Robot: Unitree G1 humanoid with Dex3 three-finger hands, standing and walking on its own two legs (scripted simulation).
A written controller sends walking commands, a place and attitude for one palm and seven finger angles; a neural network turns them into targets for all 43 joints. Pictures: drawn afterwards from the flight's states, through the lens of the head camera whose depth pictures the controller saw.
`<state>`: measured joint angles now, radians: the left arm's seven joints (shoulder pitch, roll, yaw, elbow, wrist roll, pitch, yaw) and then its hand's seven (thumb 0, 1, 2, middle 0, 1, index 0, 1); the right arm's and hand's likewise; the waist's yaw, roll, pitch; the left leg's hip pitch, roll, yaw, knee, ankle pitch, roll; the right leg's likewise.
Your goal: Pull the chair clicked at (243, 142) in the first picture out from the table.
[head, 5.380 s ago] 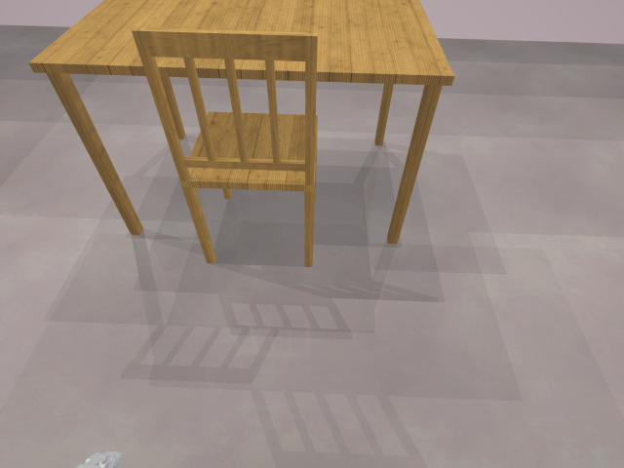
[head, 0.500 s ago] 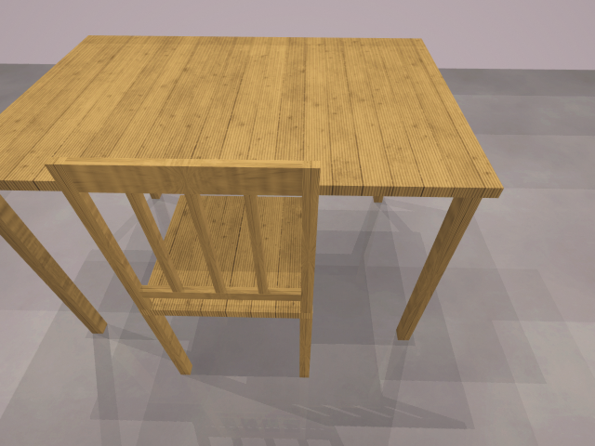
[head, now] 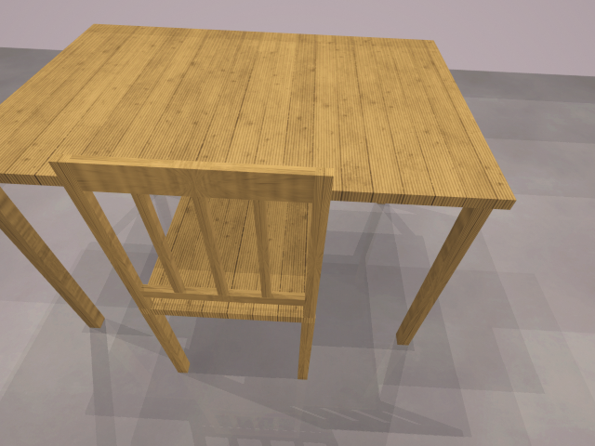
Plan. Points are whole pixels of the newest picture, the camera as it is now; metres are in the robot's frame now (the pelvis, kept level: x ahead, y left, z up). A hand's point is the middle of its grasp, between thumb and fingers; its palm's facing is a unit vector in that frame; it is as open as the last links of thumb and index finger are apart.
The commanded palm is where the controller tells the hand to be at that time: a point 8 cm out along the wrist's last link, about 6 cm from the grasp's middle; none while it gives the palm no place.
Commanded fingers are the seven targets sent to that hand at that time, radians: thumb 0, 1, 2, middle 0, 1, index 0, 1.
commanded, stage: look again from close up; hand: left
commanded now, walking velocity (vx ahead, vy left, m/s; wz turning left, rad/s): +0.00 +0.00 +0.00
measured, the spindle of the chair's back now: (212, 250) +0.47 +0.20 -0.09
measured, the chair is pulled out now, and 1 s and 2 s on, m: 0.00 0.00 0.00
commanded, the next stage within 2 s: raise the hand toward the chair's back in 0.46 s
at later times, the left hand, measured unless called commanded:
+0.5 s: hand out of the picture -0.01 +0.19 -0.17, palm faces +0.02 -0.98 -0.20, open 7.4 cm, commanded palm none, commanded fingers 0.00 0.90 0.90 -0.20 -0.30 -0.20 -0.30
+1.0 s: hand out of the picture +0.12 +0.17 -0.07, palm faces +0.03 -1.00 +0.02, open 9.4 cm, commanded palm +0.11 +0.24 -0.06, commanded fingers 0.00 0.36 0.67 -0.15 -0.22 -0.15 -0.22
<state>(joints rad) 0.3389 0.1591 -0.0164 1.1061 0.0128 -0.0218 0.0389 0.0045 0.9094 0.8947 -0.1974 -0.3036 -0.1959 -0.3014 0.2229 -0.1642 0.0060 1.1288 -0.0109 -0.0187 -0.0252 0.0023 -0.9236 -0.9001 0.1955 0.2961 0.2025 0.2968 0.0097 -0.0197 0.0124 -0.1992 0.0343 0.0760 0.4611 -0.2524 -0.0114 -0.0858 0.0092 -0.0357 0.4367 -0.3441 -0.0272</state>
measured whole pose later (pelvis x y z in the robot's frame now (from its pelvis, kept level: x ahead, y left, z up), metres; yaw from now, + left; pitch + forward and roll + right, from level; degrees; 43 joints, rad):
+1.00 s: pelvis -0.07 -0.01 -0.10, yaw +2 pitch +13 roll +0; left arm 0.39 0.17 0.12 0.16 -0.24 -0.48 -0.30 0.01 0.59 0.76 -0.17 -0.25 -0.17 -0.25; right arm 0.11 -0.26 -0.08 0.49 0.02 -0.21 -0.03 0.01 -0.91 -0.90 0.20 0.30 0.20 0.30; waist 0.01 -0.02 -0.15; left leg -0.95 0.05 0.01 1.16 -0.44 -0.02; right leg -0.82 -0.01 -0.10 1.20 -0.60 -0.05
